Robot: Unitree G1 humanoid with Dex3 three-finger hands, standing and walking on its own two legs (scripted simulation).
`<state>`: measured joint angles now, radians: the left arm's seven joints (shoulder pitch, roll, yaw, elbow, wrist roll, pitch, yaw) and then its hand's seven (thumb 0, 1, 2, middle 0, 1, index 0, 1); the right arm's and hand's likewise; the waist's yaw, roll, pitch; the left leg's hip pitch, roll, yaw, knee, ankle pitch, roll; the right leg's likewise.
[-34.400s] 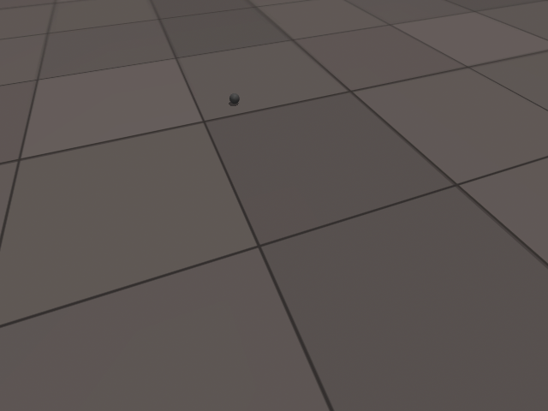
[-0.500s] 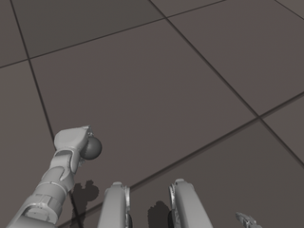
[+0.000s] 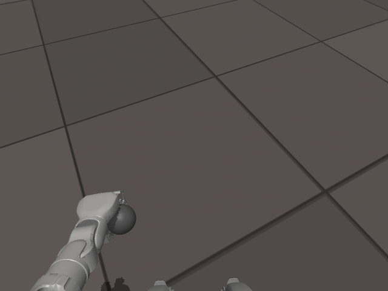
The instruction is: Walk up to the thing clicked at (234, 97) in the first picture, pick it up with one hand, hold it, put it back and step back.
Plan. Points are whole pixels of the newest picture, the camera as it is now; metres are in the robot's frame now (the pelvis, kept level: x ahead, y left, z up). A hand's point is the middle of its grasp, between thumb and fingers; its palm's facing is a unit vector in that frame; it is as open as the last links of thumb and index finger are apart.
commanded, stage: lift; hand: left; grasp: from above
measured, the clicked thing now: (121, 219) +0.34 +0.18 -0.11
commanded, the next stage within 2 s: hold in 0.28 s
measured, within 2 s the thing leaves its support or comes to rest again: neither
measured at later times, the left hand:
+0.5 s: hand (94, 207) +0.34 +0.22 -0.02, palm faces -0.44 -0.06 -0.90, open 9.5 cm
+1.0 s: hand (86, 203) +0.33 +0.22 +0.02, palm faces -0.43 -0.04 -0.90, open 9.4 cm
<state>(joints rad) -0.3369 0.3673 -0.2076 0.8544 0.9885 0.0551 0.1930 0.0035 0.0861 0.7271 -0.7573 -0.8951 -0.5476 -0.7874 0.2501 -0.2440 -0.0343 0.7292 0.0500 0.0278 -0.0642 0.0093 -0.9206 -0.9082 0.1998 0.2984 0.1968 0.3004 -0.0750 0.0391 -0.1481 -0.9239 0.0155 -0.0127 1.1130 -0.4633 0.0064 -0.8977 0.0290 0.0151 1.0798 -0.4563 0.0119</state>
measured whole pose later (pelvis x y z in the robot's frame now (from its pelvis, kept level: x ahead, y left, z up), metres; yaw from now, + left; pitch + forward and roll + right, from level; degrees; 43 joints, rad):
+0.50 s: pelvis +0.03 +0.00 +0.05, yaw +0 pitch +9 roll -1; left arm -0.29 0.37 -0.22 0.81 1.01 0.04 0.15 -0.01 0.08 0.74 -0.78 -0.86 -0.56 -0.77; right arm 0.25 -0.25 -0.04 0.72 0.05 0.04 -0.04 0.01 -0.91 -0.90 0.20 0.30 0.20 0.30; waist -0.05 0.03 -0.09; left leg -0.57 0.01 0.01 0.78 -0.37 0.01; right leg -0.55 0.01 0.03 0.75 -0.36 0.02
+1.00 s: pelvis +0.03 +0.01 +0.07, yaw -1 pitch +5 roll +0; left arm -0.26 0.38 -0.23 0.72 1.00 0.03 0.06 0.00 0.09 0.73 -0.80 -0.88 -0.56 -0.76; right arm 0.24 -0.26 -0.04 0.69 0.06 0.05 -0.04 0.01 -0.91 -0.90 0.20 0.30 0.20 0.30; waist -0.02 0.05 -0.07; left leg -0.43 0.00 0.02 0.65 -0.31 0.02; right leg -0.41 0.01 0.05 0.64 -0.30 0.02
